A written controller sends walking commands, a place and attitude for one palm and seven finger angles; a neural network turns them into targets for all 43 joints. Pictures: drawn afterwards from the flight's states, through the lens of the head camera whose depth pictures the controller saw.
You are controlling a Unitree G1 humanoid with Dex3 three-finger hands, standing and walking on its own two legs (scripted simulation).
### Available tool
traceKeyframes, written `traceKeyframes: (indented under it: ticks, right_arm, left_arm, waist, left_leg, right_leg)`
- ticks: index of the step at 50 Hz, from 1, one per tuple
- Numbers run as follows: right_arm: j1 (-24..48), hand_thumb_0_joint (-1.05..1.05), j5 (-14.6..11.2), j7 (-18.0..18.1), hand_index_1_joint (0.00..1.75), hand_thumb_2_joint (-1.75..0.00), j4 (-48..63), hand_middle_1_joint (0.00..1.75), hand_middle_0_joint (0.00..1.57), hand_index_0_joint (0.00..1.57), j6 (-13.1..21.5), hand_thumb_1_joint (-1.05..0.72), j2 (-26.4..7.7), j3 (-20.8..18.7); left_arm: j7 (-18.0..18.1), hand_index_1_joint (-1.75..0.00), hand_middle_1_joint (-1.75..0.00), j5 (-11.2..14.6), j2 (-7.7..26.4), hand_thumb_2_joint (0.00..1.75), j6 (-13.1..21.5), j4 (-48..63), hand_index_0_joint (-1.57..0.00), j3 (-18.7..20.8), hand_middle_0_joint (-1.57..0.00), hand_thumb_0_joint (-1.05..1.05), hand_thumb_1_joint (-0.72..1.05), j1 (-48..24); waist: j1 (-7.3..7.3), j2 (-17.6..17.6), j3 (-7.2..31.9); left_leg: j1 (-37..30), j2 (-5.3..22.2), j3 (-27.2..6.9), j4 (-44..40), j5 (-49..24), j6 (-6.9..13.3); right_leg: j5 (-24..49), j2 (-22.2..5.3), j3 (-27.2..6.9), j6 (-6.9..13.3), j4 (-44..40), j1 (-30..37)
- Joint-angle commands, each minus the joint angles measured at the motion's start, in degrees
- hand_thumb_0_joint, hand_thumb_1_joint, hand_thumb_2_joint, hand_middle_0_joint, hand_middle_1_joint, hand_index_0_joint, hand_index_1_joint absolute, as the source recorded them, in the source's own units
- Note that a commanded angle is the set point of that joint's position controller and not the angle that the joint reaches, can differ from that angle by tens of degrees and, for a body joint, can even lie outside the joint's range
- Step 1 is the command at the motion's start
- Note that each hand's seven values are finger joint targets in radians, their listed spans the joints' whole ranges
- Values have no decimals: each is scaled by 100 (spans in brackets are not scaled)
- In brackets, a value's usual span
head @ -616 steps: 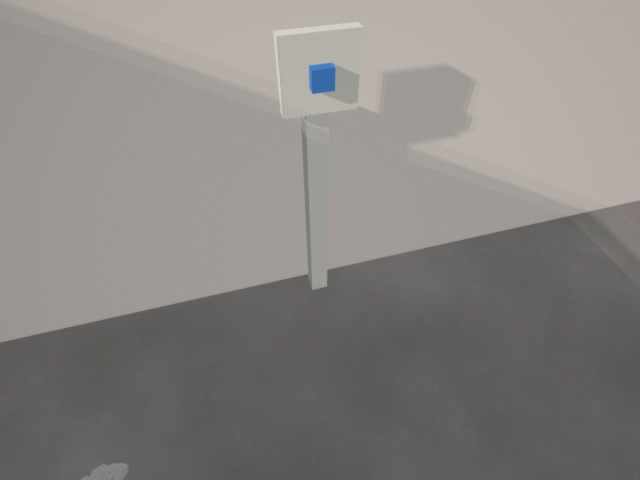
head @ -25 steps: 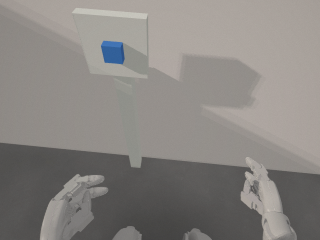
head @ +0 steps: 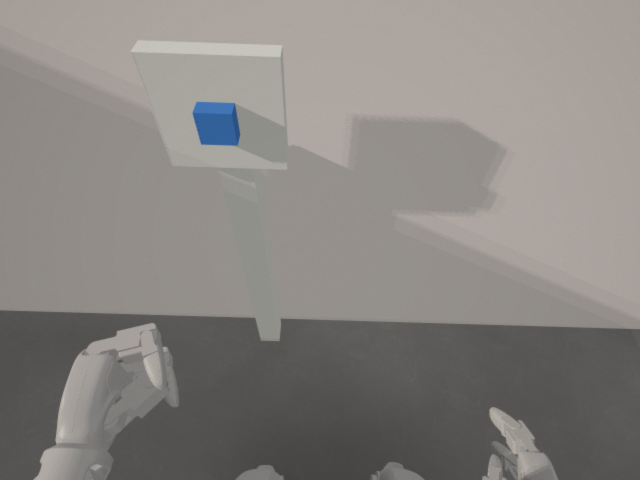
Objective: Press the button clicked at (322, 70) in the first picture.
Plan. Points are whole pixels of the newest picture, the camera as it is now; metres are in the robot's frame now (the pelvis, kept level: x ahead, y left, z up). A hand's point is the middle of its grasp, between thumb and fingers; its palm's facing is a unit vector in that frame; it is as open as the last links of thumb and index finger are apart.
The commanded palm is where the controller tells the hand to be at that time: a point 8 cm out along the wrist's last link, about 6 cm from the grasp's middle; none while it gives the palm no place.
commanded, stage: raise the hand and make a fist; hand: left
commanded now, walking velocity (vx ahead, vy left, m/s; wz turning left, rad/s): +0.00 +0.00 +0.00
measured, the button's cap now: (218, 122) +0.55 +0.18 +0.14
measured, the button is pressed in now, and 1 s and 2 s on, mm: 0 0 0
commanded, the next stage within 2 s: aim a knuckle at the button in 1.02 s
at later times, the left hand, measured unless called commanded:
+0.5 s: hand (126, 331) +0.24 +0.21 +0.12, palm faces +0.06 -1.00 -0.07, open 3.1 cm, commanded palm +0.21 +0.26 +0.13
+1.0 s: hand (125, 326) +0.24 +0.20 +0.13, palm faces +0.07 -1.00 -0.05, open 3.1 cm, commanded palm +0.21 +0.25 +0.14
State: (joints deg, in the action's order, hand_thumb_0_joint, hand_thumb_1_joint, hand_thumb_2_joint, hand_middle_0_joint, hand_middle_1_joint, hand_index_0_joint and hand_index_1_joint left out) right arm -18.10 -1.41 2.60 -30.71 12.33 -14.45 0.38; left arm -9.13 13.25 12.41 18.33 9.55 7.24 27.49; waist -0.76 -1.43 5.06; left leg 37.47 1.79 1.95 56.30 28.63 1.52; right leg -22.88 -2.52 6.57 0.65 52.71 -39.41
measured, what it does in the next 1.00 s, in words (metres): stands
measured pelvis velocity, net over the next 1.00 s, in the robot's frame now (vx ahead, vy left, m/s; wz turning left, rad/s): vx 0.01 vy -0.01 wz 0.00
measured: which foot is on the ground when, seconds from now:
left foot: down 0.00-1.00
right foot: down 0.00-1.00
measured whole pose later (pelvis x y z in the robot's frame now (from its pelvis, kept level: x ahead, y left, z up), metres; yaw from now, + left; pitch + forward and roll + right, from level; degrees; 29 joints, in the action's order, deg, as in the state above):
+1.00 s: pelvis +0.01 -0.01 +0.04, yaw +0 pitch +2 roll -1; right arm -15.0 -2.0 3.5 -33.6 14.9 -14.8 2.9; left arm -15.4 16.8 14.6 8.8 2.9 14.5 15.6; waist 1.7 -2.0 2.5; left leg 19.8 1.6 2.0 40.1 22.4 0.6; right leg -17.6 -1.5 6.7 1.1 37.6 -22.1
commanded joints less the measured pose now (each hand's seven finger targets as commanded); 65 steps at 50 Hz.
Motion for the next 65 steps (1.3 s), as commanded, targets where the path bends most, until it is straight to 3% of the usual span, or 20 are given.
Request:
traceKeyframes:
  ticks: [1,10,14,21,23,24,27,29,32,34,43,44,50,52,54,56,58,60,63,65]
  right_arm:
    - [592,0,-65,44,30,-90,1045,30,20,20,455,-90,-629,-256]
    - [574,0,-69,18,30,-90,973,30,20,20,402,-90,-609,-184]
    - [606,0,-78,37,30,-90,918,30,20,20,371,-90,-628,-124]
    - [661,0,-87,73,30,-90,815,30,20,20,418,-90,-630,-46]
    - [645,0,-84,82,30,-90,771,30,20,20,436,-90,-641,-40]
    - [699,0,-86,80,30,-90,752,30,20,20,441,-90,-656,-28]
    - [717,0,-105,106,30,-90,707,30,20,20,475,-90,-680,-20]
    - [788,0,-109,124,30,-90,691,30,20,20,490,-90,-705,-12]
    - [810,0,-131,147,30,-90,666,30,20,20,521,-90,-693,5]
    - [831,0,-123,134,30,-90,678,30,20,20,547,-90,-709,-6]
    - [815,0,-96,104,30,-90,651,30,20,20,623,-90,-684,-42]
    - [801,0,-78,110,30,-90,615,30,20,20,610,-90,-704,-26]
    - [874,0,-112,148,30,-90,597,30,20,20,647,-90,-692,-32]
    - [878,0,-114,154,30,-90,579,30,20,20,668,-90,-677,-8]
    - [870,0,-103,166,30,-90,565,30,20,20,672,-90,-698,-12]
    - [888,0,-115,172,30,-90,568,30,20,20,681,-90,-684,-12]
    - [883,0,-125,192,30,-90,497,30,20,20,709,-90,-673,-3]
    - [861,0,-111,215,30,-90,444,30,20,20,708,-90,-703,6]
    - [838,0,-117,231,30,-90,387,30,20,20,714,-90,-704,-4]
    - [839,0,-109,237,30,-90,381,30,20,20,663,-90,-715,-7]
  left_arm:
    - [-46,-150,-150,78,647,90,270,1287,-130,444,-130,0,90,-220]
    - [-135,-150,-150,132,683,90,-54,1332,-130,539,-130,0,90,-561]
    - [-288,-150,-150,191,747,90,-293,1151,-130,624,-130,0,90,-780]
    - [-483,-150,-150,353,944,90,-464,1226,-130,919,-130,0,90,-1334]
    - [-521,-150,-150,381,1013,90,-519,1082,-130,1024,-130,0,90,-1376]
    - [-558,-150,-150,411,1055,90,-557,974,-130,1052,-130,0,90,-1435]
    - [-657,-150,-150,457,1143,90,-634,883,-130,1145,-130,0,90,-1683]
    - [-714,-150,-150,535,1240,90,-700,750,-130,1247,-130,0,90,-1814]
    - [-771,-150,-150,536,1204,90,-797,595,-130,1236,-130,0,90,-1927]
    - [-787,-150,-150,576,1127,90,-846,401,-130,1223,-130,0,90,-1721]
    - [-580,-150,-150,434,1207,90,-588,788,-130,1268,-130,0,90,-1957]
    - [-568,-150,-150,443,1269,90,-588,647,-130,1305,-130,0,90,-1955]
    - [-667,-150,-150,453,1152,90,-547,560,-130,1171,-130,0,90,-2055]
    - [-675,-150,-150,439,1144,90,-552,576,-130,1149,-130,0,90,-2076]
    - [-696,-150,-150,481,1141,90,-561,455,-130,1169,-130,0,90,-2016]
    - [-715,-150,-150,466,1136,90,-571,489,-130,1165,-130,0,90,-2069]
    - [-668,-150,-150,438,1020,90,-542,539,-130,979,-130,0,90,-2568]
    - [-604,-150,-150,382,952,90,-555,359,-130,820,-130,0,90,-2995]
    - [-526,-150,-150,272,944,90,-568,70,-130,760,-130,0,90,-3188]
    - [-477,-150,-150,212,1050,90,-617,-210,-130,808,-130,0,90,-3451]
  waist:
    - [129,-86,892]
    - [105,-208,816]
    - [78,-50,691]
    - [137,-279,850]
    - [152,-177,878]
    - [152,-3,795]
    - [173,-149,765]
    - [199,64,661]
    - [239,-200,624]
    - [248,170,537]
    - [253,-238,546]
    - [216,44,402]
    - [217,-37,433]
    - [218,-287,413]
    - [191,200,361]
    - [220,-84,394]
    - [123,-254,329]
    - [35,81,281]
    - [81,-104,392]
    - [73,145,429]
  left_leg:
    - [-386,-136,-388,-1284,-1305,-74]
    - [-949,-117,-395,-1474,-2160,-121]
    - [-1087,-105,-401,-1568,-2272,-117]
    - [-1468,-124,-394,-1780,-2552,-143]
    - [-1533,-123,-393,-1844,-2594,-144]
    - [-1493,-128,-398,-1864,-2538,-126]
    - [-1592,-141,-374,-2000,-2442,-125]
    - [-1550,-153,-367,-2050,-2372,-96]
    - [-1669,-166,-345,-2197,-2288,-112]
    - [-1578,-178,-328,-2207,-2223,-86]
    - [-1710,-198,-252,-2319,-2009,-91]
    - [-1599,-184,-270,-2314,-1873,-75]
    - [-1623,-202,-235,-2320,-1723,-55]
    - [-1670,-208,-236,-2343,-1699,-62]
    - [-1588,-192,-261,-2322,-1686,-46]
    - [-1651,-200,-255,-2357,-1663,-54]
    - [-1746,-194,-272,-2351,-1649,-64]
    - [-1681,-180,-324,-2345,-1505,-47]
    - [-1725,-184,-333,-2391,-1479,-69]
    - [-1608,-196,-318,-2371,-1425,-53]
  right_leg:
    - [465,226,-180,65,-833,1113]
    - [1478,275,-116,66,-983,1501]
    - [1650,295,-101,61,-1129,1644]
    - [1964,266,-118,63,-1353,1989]
    - [2022,262,-104,55,-1421,2063]
    - [1999,285,-123,60,-1474,2141]
    - [1939,255,-138,56,-1604,2192]
    - [1912,258,-186,59,-1713,2327]
    - [1799,238,-168,69,-1807,2366]
    - [1759,244,-210,51,-1896,2438]
    - [1501,210,-283,46,-1997,2412]
    - [1329,227,-314,40,-2054,2395]
    - [1141,182,-408,25,-2149,2422]
    - [1129,177,-393,39,-2154,2387]
    - [1075,207,-402,10,-2187,2410]
    - [1064,193,-391,22,-2166,2382]
    - [1092,200,-350,16,-2141,2234]
    - [906,214,-358,-6,-2147,2136]
    - [876,191,-323,19,-2095,2121]
    - [807,179,-387,2,-2112,2158]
